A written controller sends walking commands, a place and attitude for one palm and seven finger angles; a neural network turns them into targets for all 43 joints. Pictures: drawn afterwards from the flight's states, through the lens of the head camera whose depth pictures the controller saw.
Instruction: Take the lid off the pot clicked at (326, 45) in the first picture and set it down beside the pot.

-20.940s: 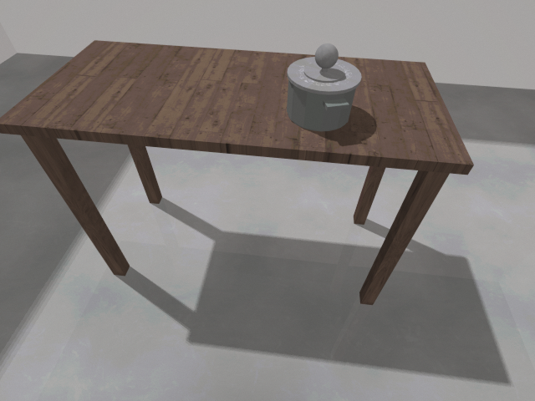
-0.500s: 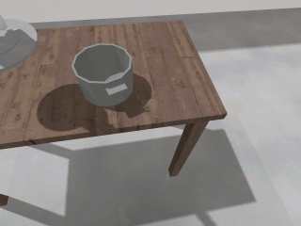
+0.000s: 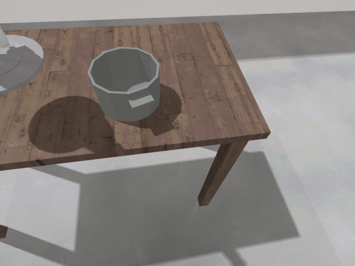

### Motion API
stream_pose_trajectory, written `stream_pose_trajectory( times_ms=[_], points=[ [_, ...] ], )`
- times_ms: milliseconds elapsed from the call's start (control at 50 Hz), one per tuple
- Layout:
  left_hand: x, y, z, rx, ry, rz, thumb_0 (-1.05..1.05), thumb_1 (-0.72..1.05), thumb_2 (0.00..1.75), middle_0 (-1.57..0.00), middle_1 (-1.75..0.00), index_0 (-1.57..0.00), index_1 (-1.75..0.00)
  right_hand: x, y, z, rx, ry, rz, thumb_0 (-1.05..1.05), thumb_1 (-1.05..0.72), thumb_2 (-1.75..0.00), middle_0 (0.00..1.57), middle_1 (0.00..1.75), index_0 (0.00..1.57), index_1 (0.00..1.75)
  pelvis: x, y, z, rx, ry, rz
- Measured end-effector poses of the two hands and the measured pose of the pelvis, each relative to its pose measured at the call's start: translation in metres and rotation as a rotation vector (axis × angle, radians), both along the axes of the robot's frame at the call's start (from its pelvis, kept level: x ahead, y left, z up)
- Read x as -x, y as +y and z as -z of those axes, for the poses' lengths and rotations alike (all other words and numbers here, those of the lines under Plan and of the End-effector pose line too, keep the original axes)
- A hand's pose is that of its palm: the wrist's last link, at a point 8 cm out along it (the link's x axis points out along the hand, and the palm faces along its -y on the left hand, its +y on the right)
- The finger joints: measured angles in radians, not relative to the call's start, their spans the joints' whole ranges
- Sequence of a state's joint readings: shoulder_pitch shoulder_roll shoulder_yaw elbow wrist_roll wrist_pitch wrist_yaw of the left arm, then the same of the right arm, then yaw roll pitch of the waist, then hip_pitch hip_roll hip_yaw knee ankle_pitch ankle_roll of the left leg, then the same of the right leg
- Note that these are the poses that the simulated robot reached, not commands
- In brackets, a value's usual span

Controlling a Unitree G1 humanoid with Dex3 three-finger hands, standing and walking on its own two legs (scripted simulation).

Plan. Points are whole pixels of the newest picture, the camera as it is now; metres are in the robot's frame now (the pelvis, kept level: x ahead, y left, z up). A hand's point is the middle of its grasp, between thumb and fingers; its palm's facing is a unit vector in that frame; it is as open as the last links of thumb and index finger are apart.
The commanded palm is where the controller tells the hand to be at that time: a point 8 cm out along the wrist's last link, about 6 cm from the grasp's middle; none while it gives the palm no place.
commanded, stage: lower the lid onto the table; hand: left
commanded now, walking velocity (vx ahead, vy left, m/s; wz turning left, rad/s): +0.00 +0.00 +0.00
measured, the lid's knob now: out of the picture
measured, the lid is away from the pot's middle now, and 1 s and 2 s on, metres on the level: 0.24 0.24 0.25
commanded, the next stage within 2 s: open the fingers wide in 1.82 s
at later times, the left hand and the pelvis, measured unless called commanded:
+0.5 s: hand out of the picture +0.48 +0.32 +0.18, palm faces -0.39 -0.28 -0.88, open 7.2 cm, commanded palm +0.53 +0.32 +0.25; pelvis -0.01 +0.01 -0.01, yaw +0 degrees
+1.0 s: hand (6, 73) +0.50 +0.32 +0.15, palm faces -0.42 -0.28 -0.86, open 7.2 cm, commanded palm +0.55 +0.32 +0.22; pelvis -0.01 +0.01 -0.01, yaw -1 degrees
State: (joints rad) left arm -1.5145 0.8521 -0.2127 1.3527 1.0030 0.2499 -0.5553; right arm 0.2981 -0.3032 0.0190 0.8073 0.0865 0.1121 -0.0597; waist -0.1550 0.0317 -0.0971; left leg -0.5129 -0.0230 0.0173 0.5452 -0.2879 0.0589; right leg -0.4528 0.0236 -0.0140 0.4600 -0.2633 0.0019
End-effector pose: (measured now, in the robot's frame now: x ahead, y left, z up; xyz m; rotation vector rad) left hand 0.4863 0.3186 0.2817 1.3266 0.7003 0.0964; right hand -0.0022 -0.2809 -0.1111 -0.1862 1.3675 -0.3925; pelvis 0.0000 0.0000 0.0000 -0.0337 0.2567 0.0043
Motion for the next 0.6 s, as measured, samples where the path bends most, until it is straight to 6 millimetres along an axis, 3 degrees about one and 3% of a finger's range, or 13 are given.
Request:
stream_pose_trajectory(
  times_ms=[340,500,600],
  points=[
    [0.0,0.003,0.021,0.024,0.018,0.037,0.01,0.3,0.57,-0.65,-1.02,-0.69,-1.05,0.021,0.008,0.001,0.013,0.022,0.021,0.01,-0.9,-0.9,0.2,0.3,0.2,0.3,0.008,0.006,0.004,0.007,0.012,0.004],
    [-0.002,0.008,0.044,0.021,0.072,0.031,0.01,0.3,0.57,-0.65,-1.02,-0.69,-1.06,0.036,0.011,0.001,0.018,0.067,0.034,0.01,-0.9,-0.9,0.2,0.3,0.2,0.3,0.01,0.008,0.006,0.011,0.023,0.005],
    [-0.009,0.005,0.048,0.023,0.063,0.06,0.01,0.3,0.56,-0.65,-1.02,-0.69,-1.05,0.042,0.011,-0.001,0.031,0.085,0.042,0.01,-0.9,-0.9,0.2,0.3,0.2,0.3,0.009,0.008,0.007,0.014,0.035,0.005]
  ],
)
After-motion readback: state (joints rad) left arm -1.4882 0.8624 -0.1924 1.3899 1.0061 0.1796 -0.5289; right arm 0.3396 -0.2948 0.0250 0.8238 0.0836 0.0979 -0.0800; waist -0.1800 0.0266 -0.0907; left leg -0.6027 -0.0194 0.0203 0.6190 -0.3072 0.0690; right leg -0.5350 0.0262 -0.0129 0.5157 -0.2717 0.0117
